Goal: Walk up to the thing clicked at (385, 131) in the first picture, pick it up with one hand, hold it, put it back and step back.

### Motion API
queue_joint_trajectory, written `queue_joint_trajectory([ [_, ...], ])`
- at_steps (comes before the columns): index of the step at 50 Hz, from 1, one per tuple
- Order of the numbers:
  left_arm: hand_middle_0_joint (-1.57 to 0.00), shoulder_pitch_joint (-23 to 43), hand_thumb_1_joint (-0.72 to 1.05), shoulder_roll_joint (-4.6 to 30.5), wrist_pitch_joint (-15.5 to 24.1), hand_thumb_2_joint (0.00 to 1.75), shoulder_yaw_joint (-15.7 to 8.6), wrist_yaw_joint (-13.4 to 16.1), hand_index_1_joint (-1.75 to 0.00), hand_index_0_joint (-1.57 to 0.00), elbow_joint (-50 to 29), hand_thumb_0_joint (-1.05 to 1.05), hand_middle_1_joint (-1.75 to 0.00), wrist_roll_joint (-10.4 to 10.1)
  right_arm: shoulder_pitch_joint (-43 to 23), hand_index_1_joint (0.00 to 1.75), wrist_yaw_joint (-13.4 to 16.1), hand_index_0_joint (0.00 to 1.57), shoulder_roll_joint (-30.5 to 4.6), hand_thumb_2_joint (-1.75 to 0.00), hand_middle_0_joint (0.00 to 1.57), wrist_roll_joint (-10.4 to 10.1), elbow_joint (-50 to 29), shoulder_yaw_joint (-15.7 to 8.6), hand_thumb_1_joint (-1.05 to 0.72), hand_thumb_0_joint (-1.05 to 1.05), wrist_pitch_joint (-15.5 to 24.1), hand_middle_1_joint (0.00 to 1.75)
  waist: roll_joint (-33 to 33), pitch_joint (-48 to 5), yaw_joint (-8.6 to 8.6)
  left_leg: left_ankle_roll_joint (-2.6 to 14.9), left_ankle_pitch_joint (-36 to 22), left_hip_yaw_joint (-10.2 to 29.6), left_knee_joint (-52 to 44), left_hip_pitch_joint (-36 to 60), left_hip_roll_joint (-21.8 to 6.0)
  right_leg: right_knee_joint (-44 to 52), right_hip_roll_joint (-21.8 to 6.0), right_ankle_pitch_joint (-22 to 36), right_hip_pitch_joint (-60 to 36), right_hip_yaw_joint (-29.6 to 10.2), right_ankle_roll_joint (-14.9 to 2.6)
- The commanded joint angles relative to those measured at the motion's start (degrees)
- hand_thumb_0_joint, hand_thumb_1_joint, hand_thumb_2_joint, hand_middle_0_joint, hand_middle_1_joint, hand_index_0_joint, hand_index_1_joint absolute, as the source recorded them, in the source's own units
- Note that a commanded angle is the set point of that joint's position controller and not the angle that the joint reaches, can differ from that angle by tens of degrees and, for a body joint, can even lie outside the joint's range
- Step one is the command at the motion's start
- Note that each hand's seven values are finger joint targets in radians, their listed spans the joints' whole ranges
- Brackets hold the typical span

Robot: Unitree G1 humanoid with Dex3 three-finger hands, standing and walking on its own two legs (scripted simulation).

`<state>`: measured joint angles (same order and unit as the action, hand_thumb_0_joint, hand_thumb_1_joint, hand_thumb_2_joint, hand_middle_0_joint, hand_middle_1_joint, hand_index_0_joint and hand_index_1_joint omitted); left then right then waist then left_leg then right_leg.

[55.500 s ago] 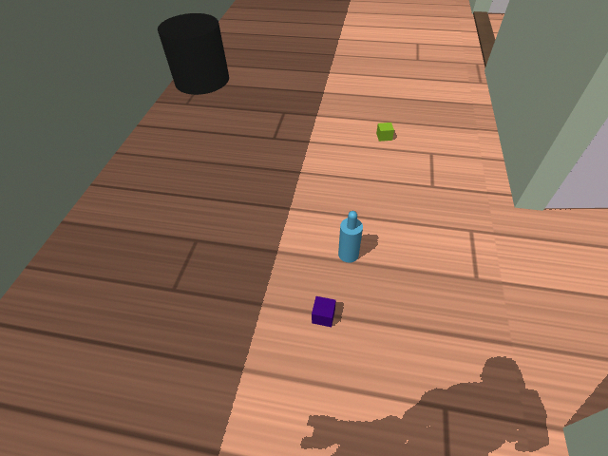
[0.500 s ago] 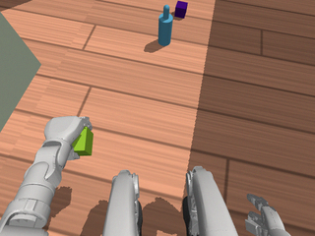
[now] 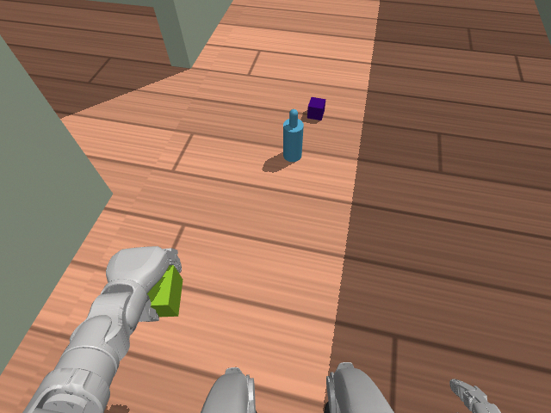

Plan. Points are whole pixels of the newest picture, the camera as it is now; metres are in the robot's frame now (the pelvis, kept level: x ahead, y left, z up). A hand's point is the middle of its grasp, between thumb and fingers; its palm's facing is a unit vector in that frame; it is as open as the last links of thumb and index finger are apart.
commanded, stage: lift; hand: left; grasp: from above
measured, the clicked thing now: (155, 291) +0.33 +0.23 -0.10
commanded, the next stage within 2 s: hold in 0.28 s
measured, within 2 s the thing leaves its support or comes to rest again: neither
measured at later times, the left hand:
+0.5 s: hand (137, 263) +0.34 +0.23 +0.00, palm faces -0.45 -0.03 -0.89, open 9.9 cm
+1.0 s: hand (135, 248) +0.35 +0.22 +0.03, palm faces -0.45 -0.02 -0.89, open 9.9 cm
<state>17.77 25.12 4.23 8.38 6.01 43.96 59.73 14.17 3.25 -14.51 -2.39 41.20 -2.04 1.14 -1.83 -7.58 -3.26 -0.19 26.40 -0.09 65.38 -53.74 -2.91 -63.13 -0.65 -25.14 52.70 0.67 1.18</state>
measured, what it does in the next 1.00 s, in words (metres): rises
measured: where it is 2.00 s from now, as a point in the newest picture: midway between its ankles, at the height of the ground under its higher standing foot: outside the picture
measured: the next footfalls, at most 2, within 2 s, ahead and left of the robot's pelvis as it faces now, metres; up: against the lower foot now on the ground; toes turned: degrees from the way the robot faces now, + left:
none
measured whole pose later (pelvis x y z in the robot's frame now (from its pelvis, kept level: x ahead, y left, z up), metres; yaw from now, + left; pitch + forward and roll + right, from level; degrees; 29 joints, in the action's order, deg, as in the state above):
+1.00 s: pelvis +0.05 +0.00 +0.07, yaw -1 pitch +6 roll +0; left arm 14.5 24.5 4.1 10.6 -1.3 37.4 58.2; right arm 13.0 3.5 -14.6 -3.5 39.0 -2.2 -3.3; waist -2.2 -3.6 -0.6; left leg -0.1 18.6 -3.0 37.7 -24.6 -2.0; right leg -37.3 -1.2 -17.7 25.2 -1.2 1.4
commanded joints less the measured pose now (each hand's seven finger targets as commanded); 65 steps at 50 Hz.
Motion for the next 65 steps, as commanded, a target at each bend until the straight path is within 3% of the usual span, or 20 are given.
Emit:
queue_joint_trajectory([
  [1, -0.97, 16.98, 0.53, 12.04, -0.83, 0.85, -4.95, 3.30, -0.69, -0.94, -8.62, 0.00, -0.66, -0.19, 0.53, 0.30, 0.11, 0.20, -7.91, -0.91, 0.20, 0.25, -5.58, -2.93, -0.91, 0.00, 1.93, 0.30, -2.04, -16.28, 0.41, 0.49, -7.53, 0.71, -15.01, 17.66, 3.04, 14.60, 2.56, 6.67, -12.85, -0.43, -1.94],
  [2, -0.97, 17.53, 0.54, 10.60, -1.04, 0.83, -3.85, 3.22, -0.67, -0.95, -8.92, 0.00, -0.65, -0.43, 0.50, 0.30, 0.05, 0.20, -7.96, -0.91, 0.20, 0.20, -5.78, -3.02, -0.91, 0.00, 1.92, 0.30, -1.90, -15.78, -0.01, 0.49, -7.52, 0.50, -15.80, 18.82, 3.04, 15.53, 2.52, 6.78, -13.25, -0.59, -1.87],
  [6, -0.96, 15.89, 0.52, 10.96, -1.77, 0.81, -4.03, 3.00, -0.64, -0.94, -7.87, 0.00, -0.62, -0.87, 0.80, 0.30, -0.02, 0.20, -8.04, -0.90, 0.20, 0.18, -5.67, -3.15, -0.91, 0.00, 1.77, 0.30, -0.62, -14.89, 0.68, 0.36, -10.69, 0.69, -18.90, 22.20, 3.07, 18.43, 2.47, 9.47, -17.43, -0.62, -1.77],
  [9, -0.94, 15.78, 0.51, 9.73, -1.68, 0.79, -3.04, 2.39, -0.64, -0.93, -8.14, 0.00, -0.63, -1.49, 0.42, 0.30, -0.09, 0.20, -7.91, -0.90, 0.20, 0.14, -6.06, -3.08, -0.91, 0.00, 1.70, 0.30, -0.23, -13.01, 0.18, 0.45, -10.49, 0.23, -21.14, 23.78, 3.21, 20.82, 2.31, 9.58, -18.97, -0.84, -1.64],
  [12, -0.95, 14.90, 0.51, 10.37, -1.48, 0.81, -3.61, 2.00, -0.63, -0.93, -7.98, 0.00, -0.61, -1.31, 0.33, 0.30, -0.08, 0.20, -7.85, -0.90, 0.20, 0.16, -6.05, -3.13, -0.91, 0.00, 1.56, 0.30, -0.85, -12.83, 0.93, 0.20, -12.70, 0.45, -23.08, 26.26, 2.92, 22.12, 2.46, 10.87, -20.24, -0.58, -1.83],
  [17, -0.96, 17.12, 0.53, 10.45, -0.49, 0.84, -3.08, 0.76, -0.66, -0.95, -10.13, 0.00, -0.64, -1.72, -0.08, 0.30, 0.00, 0.20, -7.84, -0.90, 0.20, -0.06, -6.52, -3.06, -0.91, 0.00, 1.34, 0.30, -0.27, -12.25, 0.20, 0.46, -12.93, -0.45, -25.27, 28.62, 3.27, 24.84, 2.36, 11.51, -22.94, -1.08, -1.62],
  [18, -0.97, 15.37, 0.53, 10.60, -0.46, 0.85, -3.44, 0.75, -0.64, -0.95, -10.17, 0.00, -0.63, -1.56, -0.50, 0.30, -0.01, 0.20, -7.83, -0.90, 0.20, -0.07, -6.52, -3.12, -0.90, 0.00, 1.27, 0.30, -0.48, -12.50, 1.18, 0.33, -13.97, -0.52, -25.87, 30.08, 3.23, 25.12, 2.28, 12.24, -23.65, -0.83, -1.75],
  [21, -0.97, 16.01, 0.57, 10.87, -0.32, 0.81, -3.66, 0.64, -0.64, -0.97, -10.92, 0.00, -0.63, -1.34, -0.83, 0.30, 0.00, 0.20, -7.91, -0.90, 0.20, -0.12, -6.52, -3.26, -0.90, 0.00, 1.01, 0.30, -0.34, -12.60, 1.01, 0.20, -16.49, -0.53, -26.82, 31.83, 3.14, 25.95, 2.52, 14.18, -25.26, -0.75, -1.75],
  [23, -0.97, 16.60, 0.57, 10.31, -0.45, 0.81, -2.63, 0.08, -0.64, -0.97, -11.23, 0.00, -0.63, -0.79, -0.65, 0.30, 0.01, 0.20, -7.89, -0.90, 0.20, -0.19, -6.29, -3.14, -0.90, 0.00, 0.77, 0.30, -0.38, -12.43, 0.83, 0.23, -18.64, -0.73, -27.14, 32.49, 3.21, 26.24, 2.52, 16.32, -25.95, -0.93, -1.79],
  [24, -0.97, 16.29, 0.56, 11.31, -0.32, 0.83, -3.63, -0.17, -0.64, -0.96, -11.23, 0.00, -0.63, -1.14, -0.85, 0.30, 0.04, 0.20, -8.13, -0.90, 0.20, -0.25, -6.48, -3.37, -0.90, 0.00, 0.62, 0.30, -0.67, -12.45, 1.19, 0.16, -19.21, -0.74, -27.49, 33.36, 3.08, 26.62, 2.63, 16.50, -26.14, -0.72, -1.81],
  [26, -0.99, 16.77, 0.58, 10.20, -0.44, 0.84, -2.60, -0.89, -0.63, -0.98, -12.12, 0.00, -0.62, -1.18, -0.84, 0.30, 0.01, 0.20, -7.90, -0.90, 0.20, -0.30, -6.65, -3.23, -0.90, 0.00, 0.30, 0.30, 0.02, -12.01, 1.14, 0.37, -19.70, -1.05, -28.03, 33.68, 3.25, 27.30, 2.55, 17.37, -27.20, -1.01, -1.79],
  [32, -0.98, 15.26, 0.58, 9.87, -0.44, 0.83, -2.47, -2.89, -0.63, -0.97, -12.66, 0.00, -0.62, -1.43, -1.77, 0.30, 0.10, 0.20, -7.82, -0.90, 0.20, -0.41, -7.36, -3.14, -0.90, 0.00, -0.40, 0.30, 0.39, -11.19, 1.58, 0.26, -22.87, -1.05, -29.39, 35.07, 3.14, 28.22, 2.85, 19.75, -29.38, -0.79, -1.74],
  [37, -0.99, 14.66, 0.57, 11.43, -0.14, 0.84, -3.58, -4.26, -0.63, -0.97, -14.30, 0.00, -0.61, -1.51, -2.42, 0.30, 0.29, 0.20, -7.94, -0.90, 0.20, -0.56, -8.06, -3.19, -0.90, 0.00, -1.10, 0.30, 0.10, -12.00, 2.34, 0.50, -25.33, -1.54, -29.92, 36.07, 3.35, 28.66, 2.70, 22.29, -31.68, -0.96, -1.71],
  [39, -0.99, 14.57, 0.57, 10.82, 0.18, 0.84, -3.24, -4.58, -0.61, -0.97, -15.29, 0.00, -0.59, -1.71, -2.27, 0.30, 0.34, 0.20, -7.89, -0.90, 0.20, -0.60, -8.29, -3.16, -0.90, 0.00, -1.30, 0.30, -0.16, -12.02, 1.75, 0.55, -25.53, -1.76, -30.18, 36.96, 3.41, 28.86, 2.66, 22.45, -31.90, -1.02, -1.72],
  [44, -0.99, 13.97, 0.59, 11.60, 0.17, 0.83, -4.26, -4.70, -0.62, -0.98, -15.99, 0.00, -0.61, -1.77, -3.26, 0.30, 0.51, 0.20, -7.95, -0.90, 0.20, -0.77, -8.97, -3.19, -0.90, 0.00, -1.88, 0.30, 0.35, -11.10, 2.76, 0.62, -24.99, -1.80, -31.30, 37.69, 3.37, 29.89, 2.68, 21.83, -32.41, -0.83, -1.73],
  [45, -0.99, 13.99, 0.57, 10.85, 0.09, 0.86, -3.50, -4.82, -0.62, -0.97, -16.09, 0.00, -0.60, -1.74, -3.18, 0.30, 0.56, 0.20, -7.81, -0.90, 0.20, -0.71, -9.15, -3.06, -0.90, 0.00, -2.02, 0.30, 0.49, -10.88, 1.98, 0.83, -24.77, -1.98, -31.11, 37.48, 3.50, 30.19, 2.51, 22.08, -32.03, -1.13, -1.58],
  [49, -0.98, 14.58, 0.58, 11.61, -0.05, 0.83, -4.25, -5.13, -0.62, -0.97, -18.37, 0.00, -0.61, -2.41, -3.67, 0.30, 0.67, 0.20, -7.94, -0.90, 0.20, -0.98, -9.53, -3.00, -0.90, 0.00, -2.32, 0.30, 0.30, -10.74, 2.70, 0.78, -23.33, -2.01, -32.50, 38.24, 3.52, 31.11, 2.51, 20.50, -33.43, -1.09, -1.56],
  [51, -0.99, 13.20, 0.57, 10.80, -0.30, 0.85, -3.47, -5.23, -0.62, -0.97, -16.93, 0.00, -0.60, -1.98, -4.39, 0.30, 0.70, 0.20, -7.73, -0.90, 0.20, -0.99, -9.98, -2.78, -0.90, 0.00, -2.48, 0.30, 0.00, -9.05, 2.76, 0.72, -22.40, -2.07, -33.39, 38.39, 3.36, 31.50, 2.60, 19.32, -32.75, -0.91, -1.80],
  [55, -0.96, 14.00, 0.53, 11.34, -0.19, 0.85, -3.48, -5.70, -0.62, -0.94, -19.04, 0.00, -0.60, -2.52, -4.46, 0.30, 0.86, 0.20, -7.86, -0.90, 0.20, -1.16, -10.09, -2.80, -0.90, 0.00, -2.75, 0.30, 0.25, -10.64, 2.68, 0.88, -24.31, -2.07, -33.62, 39.75, 3.27, 31.76, 2.54, 21.08, -34.13, -0.96, -1.66],
  [65, -0.97, 12.73, 0.56, 11.38, -0.36, 0.82, -3.77, -6.05, -0.62, -0.96, -18.84, 0.00, -0.61, -2.67, -6.82, 0.30, 1.15, 0.20, -7.32, -0.90, 0.20, -1.41, -11.24, -2.22, -0.90, 0.00, -3.12, 0.30, 1.22, -7.18, 3.33, 1.19, -19.31, -2.66, -36.14, 40.10, 3.81, 35.05, 2.00, 16.64, -34.67, -1.45, -1.42],
])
